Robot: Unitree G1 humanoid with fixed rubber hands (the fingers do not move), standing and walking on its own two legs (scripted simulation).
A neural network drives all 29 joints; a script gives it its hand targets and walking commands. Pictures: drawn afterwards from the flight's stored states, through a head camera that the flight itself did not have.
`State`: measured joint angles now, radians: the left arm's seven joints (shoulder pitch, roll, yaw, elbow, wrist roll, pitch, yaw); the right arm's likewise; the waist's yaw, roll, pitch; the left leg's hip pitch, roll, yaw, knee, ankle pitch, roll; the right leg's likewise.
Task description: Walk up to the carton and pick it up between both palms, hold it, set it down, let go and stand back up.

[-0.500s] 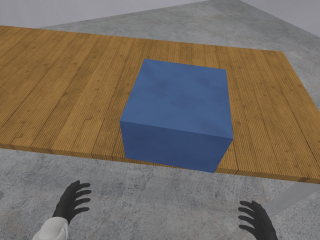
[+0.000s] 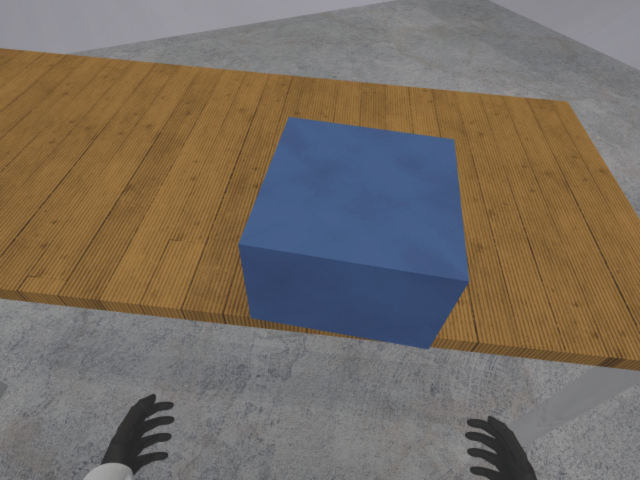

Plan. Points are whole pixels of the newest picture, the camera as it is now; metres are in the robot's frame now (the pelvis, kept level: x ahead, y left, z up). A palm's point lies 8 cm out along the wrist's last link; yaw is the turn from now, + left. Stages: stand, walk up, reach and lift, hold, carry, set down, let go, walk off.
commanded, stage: let go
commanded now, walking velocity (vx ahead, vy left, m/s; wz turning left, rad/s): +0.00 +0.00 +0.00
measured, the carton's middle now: (354, 226) +0.47 -0.03 +0.04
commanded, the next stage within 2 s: stand in 0.32 s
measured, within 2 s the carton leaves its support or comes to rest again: neither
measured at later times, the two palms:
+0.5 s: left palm (119, 474) +0.15 +0.24 -0.08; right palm out of the picture +0.15 -0.26 -0.09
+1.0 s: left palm out of the picture +0.15 +0.24 -0.10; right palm out of the picture +0.14 -0.28 -0.09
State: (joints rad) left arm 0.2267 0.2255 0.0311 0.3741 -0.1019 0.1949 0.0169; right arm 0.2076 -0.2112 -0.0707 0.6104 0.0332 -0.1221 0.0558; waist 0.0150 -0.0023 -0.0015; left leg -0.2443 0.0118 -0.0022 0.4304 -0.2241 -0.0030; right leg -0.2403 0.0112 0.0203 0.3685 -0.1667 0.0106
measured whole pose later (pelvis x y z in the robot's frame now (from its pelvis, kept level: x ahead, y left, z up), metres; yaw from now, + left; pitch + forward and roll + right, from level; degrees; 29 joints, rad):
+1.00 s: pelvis +0.01 +0.00 +0.00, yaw +0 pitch +3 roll +0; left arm 0.23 0.24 0.03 0.62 -0.01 0.01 -0.02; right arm 0.21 -0.29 -0.05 0.72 -0.03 -0.05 0.02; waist 0.00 -0.01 0.00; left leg -0.24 0.01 0.00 0.44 -0.25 0.00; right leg -0.26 0.01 0.02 0.42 -0.21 0.01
